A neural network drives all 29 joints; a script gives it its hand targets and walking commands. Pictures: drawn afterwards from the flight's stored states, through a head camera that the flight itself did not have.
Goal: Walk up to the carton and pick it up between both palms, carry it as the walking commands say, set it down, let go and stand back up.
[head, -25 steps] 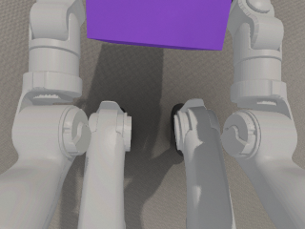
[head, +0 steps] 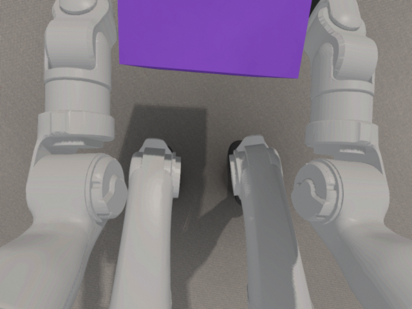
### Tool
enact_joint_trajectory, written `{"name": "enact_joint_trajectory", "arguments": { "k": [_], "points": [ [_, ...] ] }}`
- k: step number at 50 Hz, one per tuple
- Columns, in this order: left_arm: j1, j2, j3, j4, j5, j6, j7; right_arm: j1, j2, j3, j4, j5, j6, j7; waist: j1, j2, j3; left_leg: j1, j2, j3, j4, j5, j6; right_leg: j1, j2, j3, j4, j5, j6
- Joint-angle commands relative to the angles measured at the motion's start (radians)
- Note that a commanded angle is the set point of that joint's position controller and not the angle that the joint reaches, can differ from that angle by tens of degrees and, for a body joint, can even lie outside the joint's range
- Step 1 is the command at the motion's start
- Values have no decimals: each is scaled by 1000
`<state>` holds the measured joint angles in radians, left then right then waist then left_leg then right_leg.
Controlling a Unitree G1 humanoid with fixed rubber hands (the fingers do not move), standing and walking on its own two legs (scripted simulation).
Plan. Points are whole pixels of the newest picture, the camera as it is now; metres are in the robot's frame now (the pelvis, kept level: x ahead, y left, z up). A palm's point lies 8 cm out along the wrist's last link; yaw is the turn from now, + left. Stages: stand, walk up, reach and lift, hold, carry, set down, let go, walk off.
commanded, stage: reach and lift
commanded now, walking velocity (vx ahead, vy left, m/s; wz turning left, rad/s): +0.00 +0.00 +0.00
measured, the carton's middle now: (210, 3) +0.55 -0.02 -0.17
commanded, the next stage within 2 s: none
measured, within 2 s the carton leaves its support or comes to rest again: neither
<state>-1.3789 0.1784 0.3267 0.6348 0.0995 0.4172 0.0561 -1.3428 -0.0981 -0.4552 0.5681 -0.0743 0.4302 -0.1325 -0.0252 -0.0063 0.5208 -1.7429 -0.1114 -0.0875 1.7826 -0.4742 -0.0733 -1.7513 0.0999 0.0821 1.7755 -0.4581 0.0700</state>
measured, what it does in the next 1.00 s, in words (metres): rises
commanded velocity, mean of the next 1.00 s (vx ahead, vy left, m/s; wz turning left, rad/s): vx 0.00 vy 0.00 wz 0.00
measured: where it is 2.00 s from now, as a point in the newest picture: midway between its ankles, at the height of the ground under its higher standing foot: (201, 187)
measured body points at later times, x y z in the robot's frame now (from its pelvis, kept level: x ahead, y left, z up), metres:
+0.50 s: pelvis +0.00 +0.00 +0.05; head +0.33 -0.01 +0.35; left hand +0.55 +0.13 -0.04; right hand +0.53 -0.17 -0.05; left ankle +0.15 +0.13 -0.46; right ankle +0.15 -0.13 -0.46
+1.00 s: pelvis +0.07 +0.00 +0.13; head +0.26 +0.00 +0.54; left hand +0.53 +0.14 +0.08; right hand +0.51 -0.17 +0.08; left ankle +0.15 +0.13 -0.46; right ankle +0.15 -0.13 -0.46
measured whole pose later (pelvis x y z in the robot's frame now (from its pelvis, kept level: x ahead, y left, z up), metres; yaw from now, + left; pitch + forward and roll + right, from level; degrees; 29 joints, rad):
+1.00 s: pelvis +0.07 +0.00 +0.13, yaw +0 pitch +33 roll +0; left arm -0.86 -0.03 0.44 0.75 0.27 0.36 0.00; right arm -0.83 0.08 -0.52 0.69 -0.26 0.38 -0.06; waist -0.03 0.00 -0.17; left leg -1.44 -0.11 -0.11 1.31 -0.44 -0.05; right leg -1.45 0.09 0.12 1.31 -0.43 0.05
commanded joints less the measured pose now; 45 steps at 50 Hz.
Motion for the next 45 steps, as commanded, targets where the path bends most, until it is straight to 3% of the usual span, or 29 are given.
{"name": "enact_joint_trajectory", "arguments": {
  "k": [1, 2, 4, 5, 6, 8, 10, 14, 17, 19, 20, 23, 24, 25, 26, 27, 29, 30, 31, 32, 33, 34, 35, 36, 38, 40, 41, 44, 45],
  "points": [
    [-663, -1127, -546, -64, -176, -13, -278, -741, 1050, 658, -90, 182, -19, 328, -11, 46, -2320, 598, -48, 156, -185, 180, 56, 592, 52, -174, -169, 173, -22],
    [-643, -1143, -553, -81, -185, -17, -279, -711, 1076, 661, -76, 176, -17, 329, -23, 29, -2333, 628, -49, 150, -200, 187, 56, 600, 57, -183, -173, 175, -20],
    [-635, -1148, -535, -67, -179, -21, -279, -711, 1080, 664, -79, 179, -22, 328, -13, 23, -2305, 606, -48, 151, -209, 179, 60, 613, 57, -173, -192, 170, -16],
    [-675, -1144, -567, -140, -193, -27, -276, -710, 1098, 680, -95, 186, -19, 330, -18, 32, -2384, 642, -50, 154, -204, 209, 58, 666, 55, -172, -190, 200, -20],
    [-649, -1138, -550, -96, -186, -22, -280, -735, 1087, 692, -123, 189, -21, 324, -13, 1, -2383, 615, -52, 155, -201, 201, 61, 681, 55, -165, -208, 185, -15],
    [-618, -1137, -539, -60, -172, -20, -281, -711, 1123, 691, -96, 185, -17, 323, 12, 1, -2352, 611, -55, 157, -232, 188, 65, 701, 56, -165, -214, 192, -14],
    [-613, -1126, -539, -93, -176, -25, -285, -710, 1113, 718, -127, 196, -17, 320, 9, -16, -2375, 603, -56, 159, -230, 199, 68, 744, 59, -158, -228, 203, -3],
    [-623, -1119, -549, -95, -172, -22, -281, -665, 1114, 687, -78, 182, -11, 328, 2, 14, -2306, 652, -47, 146, -264, 162, 63, 696, 54, -158, -256, 154, -17],
    [-623, -1146, -562, -107, -189, -20, -282, -654, 1122, 699, -83, 187, -6, 325, 6, 17, -2321, 671, -52, 148, -296, 154, 60, 744, 58, -153, -282, 157, -16],
    [-597, -1159, -588, -125, -192, -22, -281, -645, 1112, 710, -114, 193, -17, 326, -14, 31, -2362, 718, -50, 147, -299, 193, 56, 767, 60, -156, -290, 191, -19],
    [-601, -1158, -582, -123, -192, -21, -280, -670, 1110, 712, -138, 198, -19, 325, -3, 21, -2383, 741, -48, 140, -309, 191, 57, 763, 59, -155, -298, 182, -15],
    [-583, -1171, -585, -102, -190, -23, -281, -622, 1116, 703, -102, 187, -19, 328, -18, 31, -2305, 749, -49, 134, -340, 185, 53, 753, 58, -158, -323, 181, -17],
    [-549, -1170, -575, -108, -183, -29, -278, -612, 1144, 726, -115, 197, -23, 327, 1, 16, -2318, 762, -54, 141, -337, 208, 55, 786, 62, -146, -332, 201, -12],
    [-590, -1161, -579, -123, -182, -30, -281, -625, 1128, 712, -111, 179, -22, 327, -24, 24, -2329, 737, -54, 140, -336, 185, 57, 794, 58, -148, -339, 183, -15],
    [-583, -1159, -588, -144, -198, -36, -280, -615, 1162, 747, -121, 200, -21, 324, -5, -14, -2357, 742, -53, 137, -341, 188, 60, 848, 58, -144, -343, 189, -12],
    [-568, -1160, -587, -132, -191, -32, -283, -616, 1159, 740, -130, 201, -22, 322, -4, 14, -2342, 732, -55, 144, -349, 174, 60, 850, 59, -133, -355, 185, -11],
    [-500, -1186, -572, -76, -181, -23, -280, -612, 1156, 743, -125, 195, -24, 324, 12, 4, -2283, 762, -52, 131, -377, 166, 66, 821, 61, -140, -364, 167, -12],
    [-501, -1198, -576, -95, -187, -24, -278, -604, 1149, 736, -132, 194, -21, 325, 1, 23, -2277, 790, -54, 133, -387, 173, 57, 828, 61, -141, -378, 166, -14],
    [-490, -1196, -561, -69, -172, -26, -280, -543, 1170, 715, -51, 166, -17, 329, -15, -3, -2215, 752, -52, 119, -394, 143, 63, 803, 59, -145, -381, 135, -18],
    [-499, -1199, -551, -57, -164, -25, -283, -564, 1159, 710, -71, 168, -21, 327, 2, 6, -2174, 742, -52, 126, -407, 119, 60, 800, 59, -135, -402, 113, -15],
    [-547, -1192, -573, -117, -177, -36, -282, -529, 1192, 714, -54, 170, -20, 327, -9, 24, -2178, 750, -52, 121, -410, 128, 62, 815, 56, -133, -399, 142, -19],
    [-493, -1209, -546, -61, -164, -33, -283, -524, 1180, 702, -42, 161, -24, 328, 6, 30, -2117, 731, -51, 127, -413, 124, 61, 796, 60, -124, -416, 129, -21],
    [-461, -1220, -537, -52, -155, -36, -285, -478, 1196, 686, -11, 141, -26, 330, -15, 17, -2087, 735, -52, 118, -432, 153, 58, 782, 63, -137, -417, 166, -20],
    [-439, -1228, -524, -42, -151, -38, -284, -446, 1206, 670, 1, 135, -29, 327, -1, 30, -1993, 699, -54, 126, -434, 146, 55, 776, 64, -121, -434, 153, -18],
    [-351, -1253, -464, 16, -114, -44, -293, -357, 1240, 610, 73, 89, -32, 330, -28, 13, -1846, 656, -56, 123, -461, 134, 54, 753, 60, -117, -464, 152, -21],
    [-260, -1276, -419, 75, -71, -41, -289, -299, 1226, 554, 78, 60, -50, 336, -14, 44, -1726, 666, -53, 114, -502, 136, 53, 711, 60, -122, -483, 156, -27],
    [-240, -1253, -374, 92, -47, -49, -291, -287, 1241, 537, 97, 41, -51, 338, -3, 13, -1652, 619, -53, 125, -510, 111, 60, 722, 59, -115, -510, 129, -28],
    [-162, -1232, -311, 139, -3, -68, -285, -212, 1226, 496, 137, 15, -56, 338, 22, 13, -1482, 613, -53, 106, -584, 91, 76, 706, 43, -98, -564, 121, -23],
    [-167, -1236, -312, 130, 4, -78, -290, -210, 1236, 484, 124, -1, -65, 340, 14, -9, -1482, 619, -51, 100, -597, 96, 77, 703, 48, -98, -580, 125, -21]
  ]
}}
